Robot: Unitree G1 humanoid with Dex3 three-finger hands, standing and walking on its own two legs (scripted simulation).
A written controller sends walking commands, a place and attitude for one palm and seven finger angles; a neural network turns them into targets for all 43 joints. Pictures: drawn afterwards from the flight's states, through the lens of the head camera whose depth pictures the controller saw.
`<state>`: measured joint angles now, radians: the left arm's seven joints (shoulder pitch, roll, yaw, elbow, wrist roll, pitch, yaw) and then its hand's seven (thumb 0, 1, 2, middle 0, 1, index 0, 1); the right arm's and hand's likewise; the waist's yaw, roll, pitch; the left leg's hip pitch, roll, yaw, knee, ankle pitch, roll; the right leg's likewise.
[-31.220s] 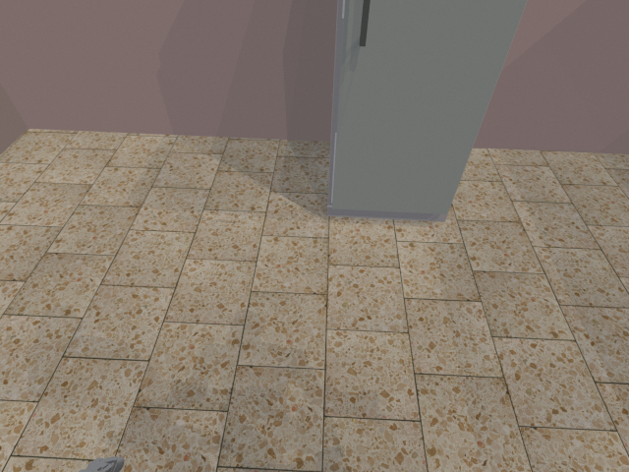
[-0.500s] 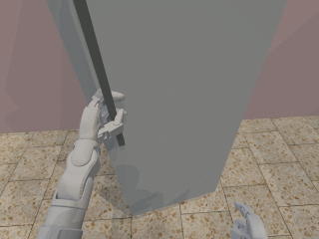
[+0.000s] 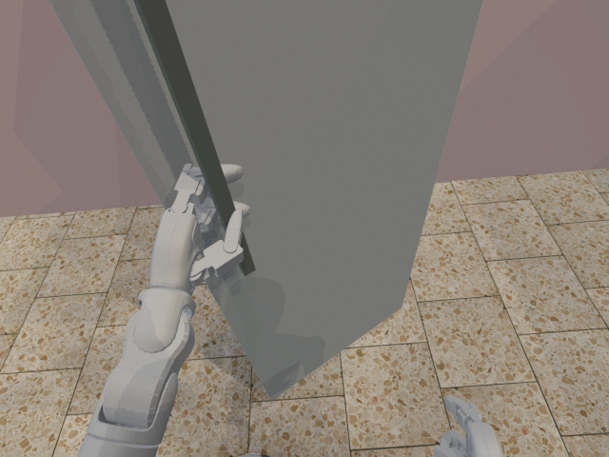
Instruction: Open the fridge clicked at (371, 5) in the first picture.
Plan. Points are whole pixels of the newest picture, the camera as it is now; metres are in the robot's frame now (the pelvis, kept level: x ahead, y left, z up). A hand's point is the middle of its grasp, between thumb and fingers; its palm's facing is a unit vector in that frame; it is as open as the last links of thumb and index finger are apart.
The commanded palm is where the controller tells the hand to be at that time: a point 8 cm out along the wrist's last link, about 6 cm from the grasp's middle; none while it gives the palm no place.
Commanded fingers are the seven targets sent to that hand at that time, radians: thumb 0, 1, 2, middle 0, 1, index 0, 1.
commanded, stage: walk backward, drawing the door open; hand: left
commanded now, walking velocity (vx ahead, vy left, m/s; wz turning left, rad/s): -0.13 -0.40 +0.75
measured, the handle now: (192, 130) +0.38 +0.09 +0.27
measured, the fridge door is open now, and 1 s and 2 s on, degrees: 32 57 66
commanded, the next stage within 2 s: stop walking and hold the door back in 1.24 s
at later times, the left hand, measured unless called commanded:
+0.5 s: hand (314, 306) +0.24 -0.02 +0.15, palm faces +0.12 -0.97 -0.19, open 7.3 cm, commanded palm +0.20 +0.02 +0.16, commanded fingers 0.00 0.90 0.90 -0.45 -1.40 -0.45 -1.40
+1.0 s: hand (421, 330) +0.21 -0.11 +0.15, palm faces +0.61 -0.77 -0.22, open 7.3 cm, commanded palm +0.15 -0.10 +0.16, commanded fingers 0.00 0.90 0.90 -0.45 -1.40 -0.45 -1.40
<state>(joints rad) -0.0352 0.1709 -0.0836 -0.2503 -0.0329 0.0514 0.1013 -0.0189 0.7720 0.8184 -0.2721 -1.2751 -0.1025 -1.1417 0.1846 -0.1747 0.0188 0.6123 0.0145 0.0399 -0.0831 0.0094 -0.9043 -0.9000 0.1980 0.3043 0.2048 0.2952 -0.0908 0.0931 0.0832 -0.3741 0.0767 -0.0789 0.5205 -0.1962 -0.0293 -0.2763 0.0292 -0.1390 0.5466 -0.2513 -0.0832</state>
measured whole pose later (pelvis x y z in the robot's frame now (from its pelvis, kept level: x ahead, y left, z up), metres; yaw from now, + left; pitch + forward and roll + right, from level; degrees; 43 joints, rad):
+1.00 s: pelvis +0.07 -0.38 -0.01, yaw +52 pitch +0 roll +2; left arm -0.01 0.23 -0.16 -0.45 0.03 -0.10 0.01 -0.04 0.65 1.13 -0.37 -1.29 -0.09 -1.12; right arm 0.10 -0.15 -0.02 0.57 -0.03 -0.11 -0.07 0.01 -0.91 -0.90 0.20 0.30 0.20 0.29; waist -0.05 -0.02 0.22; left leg -0.25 0.03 0.14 0.59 -0.32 0.02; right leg -0.48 -0.03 -0.14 0.92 -0.39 -0.02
